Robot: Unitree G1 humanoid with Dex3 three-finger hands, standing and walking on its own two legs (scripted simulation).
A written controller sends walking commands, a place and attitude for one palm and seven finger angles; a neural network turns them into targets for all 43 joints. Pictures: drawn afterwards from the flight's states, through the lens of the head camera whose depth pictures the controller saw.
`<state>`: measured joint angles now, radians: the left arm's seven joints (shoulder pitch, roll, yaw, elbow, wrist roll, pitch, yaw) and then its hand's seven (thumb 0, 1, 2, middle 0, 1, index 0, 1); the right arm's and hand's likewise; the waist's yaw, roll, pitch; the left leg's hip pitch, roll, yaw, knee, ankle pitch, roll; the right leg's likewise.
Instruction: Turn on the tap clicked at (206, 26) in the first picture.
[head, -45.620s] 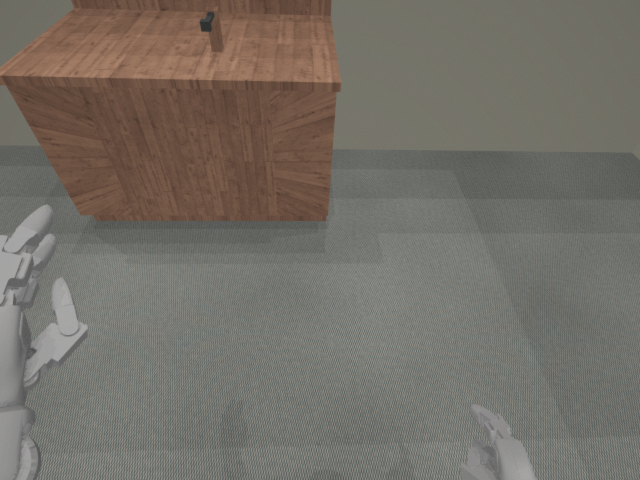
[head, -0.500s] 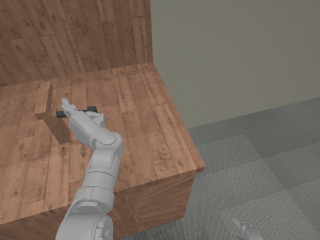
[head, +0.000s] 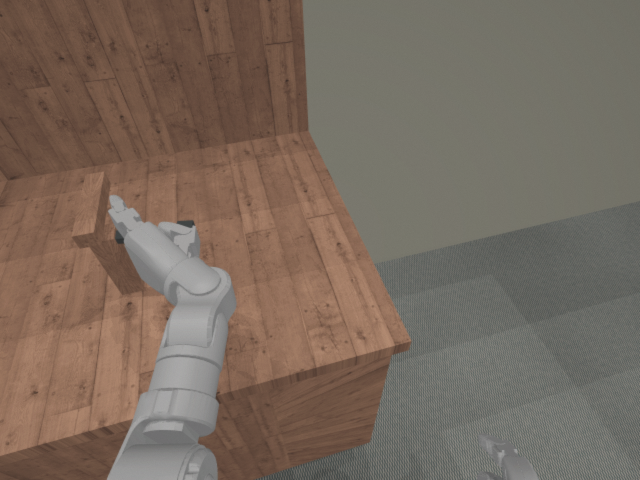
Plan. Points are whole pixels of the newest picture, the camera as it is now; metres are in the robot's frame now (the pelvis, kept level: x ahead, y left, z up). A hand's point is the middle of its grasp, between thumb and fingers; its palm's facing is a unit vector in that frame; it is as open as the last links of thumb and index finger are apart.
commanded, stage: lift the hand up off the lever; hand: left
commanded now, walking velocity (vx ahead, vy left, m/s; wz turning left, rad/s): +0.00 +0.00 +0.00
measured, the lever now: (186, 233) +0.44 +0.24 +0.06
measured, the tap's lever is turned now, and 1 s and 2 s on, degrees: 77 77 77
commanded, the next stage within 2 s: draw the hand back beside the body in 0.70 s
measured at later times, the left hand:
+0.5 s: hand (184, 235) +0.37 +0.20 +0.13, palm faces +0.78 -0.62 -0.07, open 7.9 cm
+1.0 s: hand (209, 235) +0.35 +0.16 +0.15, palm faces +0.43 -0.90 -0.07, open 7.8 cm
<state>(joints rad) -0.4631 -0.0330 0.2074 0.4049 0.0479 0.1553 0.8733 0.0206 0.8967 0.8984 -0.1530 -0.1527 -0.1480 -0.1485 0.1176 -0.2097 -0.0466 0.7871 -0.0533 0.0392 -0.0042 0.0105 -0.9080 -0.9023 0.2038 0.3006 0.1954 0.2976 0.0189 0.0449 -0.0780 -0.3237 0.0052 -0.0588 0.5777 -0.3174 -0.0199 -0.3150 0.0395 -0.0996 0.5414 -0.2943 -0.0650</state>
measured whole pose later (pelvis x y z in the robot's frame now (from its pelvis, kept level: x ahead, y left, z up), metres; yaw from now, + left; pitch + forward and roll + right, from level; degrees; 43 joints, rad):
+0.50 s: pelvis +0.00 +0.00 +0.00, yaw +1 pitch +1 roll +0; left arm -0.45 -0.04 0.16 0.32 0.01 0.27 0.84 0.02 0.90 0.90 -0.15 -0.15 -0.15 -0.15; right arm 0.07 -0.19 -0.02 0.80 -0.03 0.05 -0.01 0.01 -0.91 -0.90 0.21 0.30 0.20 0.30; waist 0.05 0.04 -0.06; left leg -0.25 0.00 -0.06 0.52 -0.29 -0.01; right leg -0.24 0.03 -0.11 0.49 -0.27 -0.06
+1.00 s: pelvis +0.00 +0.00 +0.01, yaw -3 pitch -1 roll +0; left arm -0.20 0.09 0.10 0.07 -0.05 0.20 0.42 0.02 0.90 0.90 -0.16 -0.16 -0.15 -0.16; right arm 0.13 -0.21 -0.01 0.69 0.01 0.11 -0.07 0.01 -0.91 -0.90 0.21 0.30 0.20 0.30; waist 0.02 0.05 -0.04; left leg -0.16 0.01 -0.01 0.47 -0.29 -0.01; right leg -0.18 0.05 -0.05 0.47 -0.27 -0.06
